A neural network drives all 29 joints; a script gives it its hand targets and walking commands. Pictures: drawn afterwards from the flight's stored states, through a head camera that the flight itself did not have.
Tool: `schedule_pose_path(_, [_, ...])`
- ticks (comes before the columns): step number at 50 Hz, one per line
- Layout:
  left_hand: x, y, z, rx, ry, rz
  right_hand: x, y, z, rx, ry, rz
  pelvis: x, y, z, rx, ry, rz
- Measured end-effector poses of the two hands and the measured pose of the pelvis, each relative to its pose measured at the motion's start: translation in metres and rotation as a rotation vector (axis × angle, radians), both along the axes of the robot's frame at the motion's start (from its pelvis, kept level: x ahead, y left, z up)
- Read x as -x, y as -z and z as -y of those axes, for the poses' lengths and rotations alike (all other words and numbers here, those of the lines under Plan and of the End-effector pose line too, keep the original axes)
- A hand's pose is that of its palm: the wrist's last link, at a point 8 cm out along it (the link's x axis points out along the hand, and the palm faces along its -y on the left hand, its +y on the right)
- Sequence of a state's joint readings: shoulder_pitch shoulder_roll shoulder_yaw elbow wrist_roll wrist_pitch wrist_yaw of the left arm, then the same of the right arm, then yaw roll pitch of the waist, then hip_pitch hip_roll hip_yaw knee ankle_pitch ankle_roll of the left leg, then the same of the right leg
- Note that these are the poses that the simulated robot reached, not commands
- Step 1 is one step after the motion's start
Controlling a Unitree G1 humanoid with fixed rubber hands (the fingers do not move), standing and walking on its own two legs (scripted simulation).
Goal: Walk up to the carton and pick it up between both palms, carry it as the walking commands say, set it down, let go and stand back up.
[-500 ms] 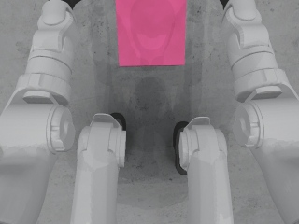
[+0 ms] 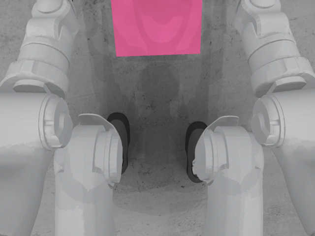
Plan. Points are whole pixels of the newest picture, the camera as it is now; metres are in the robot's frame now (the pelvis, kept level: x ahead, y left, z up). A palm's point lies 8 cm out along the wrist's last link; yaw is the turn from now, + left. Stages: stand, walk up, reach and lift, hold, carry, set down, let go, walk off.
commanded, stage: reach and lift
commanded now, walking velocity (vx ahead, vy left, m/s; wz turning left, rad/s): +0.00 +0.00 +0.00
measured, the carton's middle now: out of the picture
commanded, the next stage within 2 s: none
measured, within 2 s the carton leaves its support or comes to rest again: leaves its support in 1.36 s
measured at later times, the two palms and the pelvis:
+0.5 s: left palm out of the picture +0.54 +0.16 -0.19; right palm out of the picture +0.55 -0.11 -0.19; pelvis -0.01 +0.00 +0.00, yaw +0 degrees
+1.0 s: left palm out of the picture +0.54 +0.16 -0.19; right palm out of the picture +0.55 -0.11 -0.19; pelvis +0.00 +0.00 -0.01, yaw -1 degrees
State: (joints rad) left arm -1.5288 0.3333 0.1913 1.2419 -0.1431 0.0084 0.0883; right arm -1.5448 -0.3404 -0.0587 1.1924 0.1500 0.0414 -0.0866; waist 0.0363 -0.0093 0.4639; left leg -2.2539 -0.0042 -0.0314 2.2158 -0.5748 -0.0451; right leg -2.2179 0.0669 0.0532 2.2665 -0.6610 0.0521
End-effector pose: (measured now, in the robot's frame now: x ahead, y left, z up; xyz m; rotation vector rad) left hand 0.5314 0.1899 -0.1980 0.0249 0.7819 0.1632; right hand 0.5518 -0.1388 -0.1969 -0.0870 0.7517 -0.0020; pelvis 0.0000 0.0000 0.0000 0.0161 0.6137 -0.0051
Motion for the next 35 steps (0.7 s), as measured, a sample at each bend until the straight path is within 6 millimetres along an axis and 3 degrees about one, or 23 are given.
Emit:
schedule_pose_path(12, [0.002,-0.002,0.003,0.008,0.009,0.002,0.0,-0.003,-0.008,-0.013,-0.01,-0.001,0.007,0.001,0.002,-0.003,0.001,0.019])
schedule_pose_path(25, [-0.007,-0.005,0.03,0.042,0.056,0.007,0.0,-0.002,-0.024,-0.025,-0.03,-0.002,0.009,-0.001,0.001,0.001,0.003,0.03])
schedule_pose_path(35, [-0.01,-0.007,0.028,0.033,0.075,-0.011,-0.002,-0.004,-0.025,-0.02,-0.047,-0.015,0.007,0.001,0.002,-0.005,0.01,0.043])
